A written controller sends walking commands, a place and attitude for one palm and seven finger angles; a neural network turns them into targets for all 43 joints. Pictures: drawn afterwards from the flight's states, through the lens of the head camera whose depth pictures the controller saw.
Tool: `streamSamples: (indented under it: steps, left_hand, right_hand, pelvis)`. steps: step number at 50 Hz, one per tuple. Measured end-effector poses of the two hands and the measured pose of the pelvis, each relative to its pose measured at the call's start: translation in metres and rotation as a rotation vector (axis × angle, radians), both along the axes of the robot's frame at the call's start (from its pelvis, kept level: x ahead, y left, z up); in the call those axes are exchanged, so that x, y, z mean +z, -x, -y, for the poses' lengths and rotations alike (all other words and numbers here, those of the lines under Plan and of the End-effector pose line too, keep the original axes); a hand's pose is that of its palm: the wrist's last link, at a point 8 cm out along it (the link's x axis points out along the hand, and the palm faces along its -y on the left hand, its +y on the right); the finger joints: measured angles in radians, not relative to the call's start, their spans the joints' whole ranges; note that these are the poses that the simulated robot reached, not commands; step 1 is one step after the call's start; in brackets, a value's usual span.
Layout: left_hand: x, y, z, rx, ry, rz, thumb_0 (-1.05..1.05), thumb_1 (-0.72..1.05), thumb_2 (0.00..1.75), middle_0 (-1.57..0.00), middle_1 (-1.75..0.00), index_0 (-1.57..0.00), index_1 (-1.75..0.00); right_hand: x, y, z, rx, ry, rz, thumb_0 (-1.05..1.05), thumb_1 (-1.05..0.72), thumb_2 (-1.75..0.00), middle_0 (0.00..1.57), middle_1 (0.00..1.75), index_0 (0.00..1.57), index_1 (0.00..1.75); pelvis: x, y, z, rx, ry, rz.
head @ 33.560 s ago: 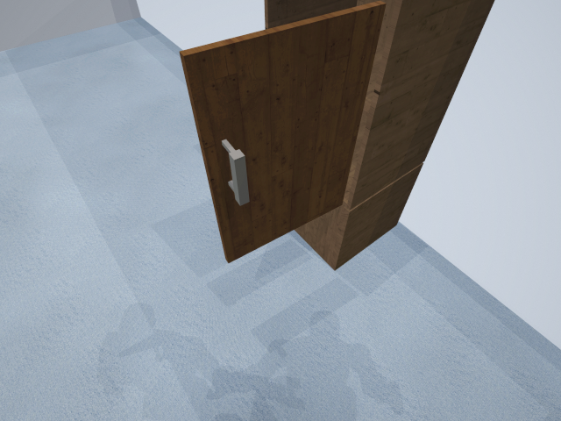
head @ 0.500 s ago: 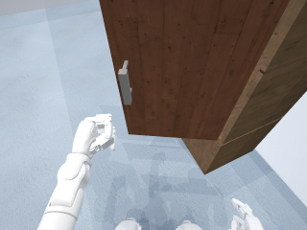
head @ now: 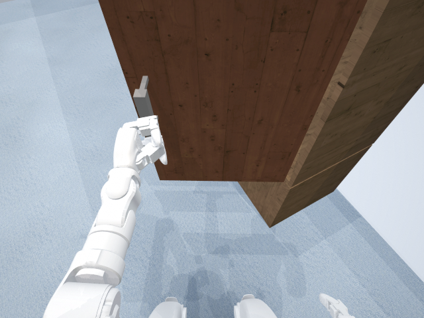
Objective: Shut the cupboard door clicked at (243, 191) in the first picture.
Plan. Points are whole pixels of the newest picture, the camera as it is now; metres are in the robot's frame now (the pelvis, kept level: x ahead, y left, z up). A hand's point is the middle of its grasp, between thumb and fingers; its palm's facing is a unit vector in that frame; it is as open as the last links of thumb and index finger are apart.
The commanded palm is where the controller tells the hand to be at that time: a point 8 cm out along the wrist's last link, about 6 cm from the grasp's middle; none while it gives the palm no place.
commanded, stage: bring the fist close to the handle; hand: left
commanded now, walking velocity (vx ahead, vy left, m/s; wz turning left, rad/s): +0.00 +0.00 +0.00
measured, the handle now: (148, 109) +0.52 +0.13 +0.08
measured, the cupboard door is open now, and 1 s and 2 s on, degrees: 60 55 46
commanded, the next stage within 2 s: push the door shut along its arc in 0.30 s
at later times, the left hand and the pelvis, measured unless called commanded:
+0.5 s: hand (165, 145) +0.42 +0.09 +0.07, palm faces -0.09 -1.00 -0.04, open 3.1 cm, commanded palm +0.41 +0.15 +0.08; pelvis -0.01 +0.00 +0.00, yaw +0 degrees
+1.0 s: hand (164, 123) +0.47 +0.09 +0.08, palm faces -0.21 -0.98 -0.02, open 3.2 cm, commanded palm +0.47 +0.14 +0.08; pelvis -0.02 +0.01 -0.02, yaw +0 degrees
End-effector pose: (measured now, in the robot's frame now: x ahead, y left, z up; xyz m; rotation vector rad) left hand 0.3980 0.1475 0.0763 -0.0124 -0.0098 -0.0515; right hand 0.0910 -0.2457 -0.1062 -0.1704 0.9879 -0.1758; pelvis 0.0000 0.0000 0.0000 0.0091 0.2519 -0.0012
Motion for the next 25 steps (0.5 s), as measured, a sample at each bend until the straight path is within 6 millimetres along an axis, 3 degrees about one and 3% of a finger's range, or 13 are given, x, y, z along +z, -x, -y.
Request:
streamSamples:
  steps: [5,10,13,21,25]
  left_hand:
    - [0.011,0.000,-0.012,0.014,-0.052,0.058,0.02,0.90,0.90,-1.29,-1.50,-1.30,-1.50]
    - [-0.001,0.009,-0.017,-0.006,-0.054,-0.037,0.02,0.90,0.90,-1.29,-1.50,-1.30,-1.50]
    - [-0.005,0.011,-0.014,-0.011,-0.025,-0.051,0.02,0.90,0.90,-1.30,-1.50,-1.30,-1.50]
    - [0.011,-0.001,0.008,-0.038,-0.026,0.061,0.02,0.90,0.90,-1.30,-1.50,-1.30,-1.50]
    - [0.001,-0.008,0.006,-0.037,-0.056,-0.012,0.02,0.90,0.90,-1.30,-1.50,-1.30,-1.50]
  right_hand:
    - [-0.004,0.017,0.006,-0.022,-0.008,-0.043,0.01,-0.91,-0.90,0.20,0.30,0.20,0.30]
    - [-0.004,0.027,0.008,-0.026,-0.010,-0.074,0.01,-0.91,-0.90,0.20,0.30,0.20,0.30]
    - [-0.002,0.028,0.009,-0.024,0.004,-0.072,0.01,-0.91,-0.90,0.20,0.30,0.20,0.30]
    - [-0.002,0.021,0.007,-0.014,0.018,-0.029,0.01,-0.91,-0.90,0.20,0.30,0.20,0.30]
    - [-0.002,0.021,0.002,-0.017,0.004,-0.028,0.01,-0.91,-0.90,0.20,0.30,0.20,0.30]
  pelvis:
    - [-0.001,0.001,0.002,-0.008,-0.003,-0.003]
    - [0.003,0.004,0.002,0.001,0.001,0.012]
    - [0.004,0.007,0.001,0.006,0.004,0.015]
    - [-0.001,0.013,-0.003,0.004,0.006,0.004]
    - [-0.002,0.014,-0.004,-0.001,0.003,0.000]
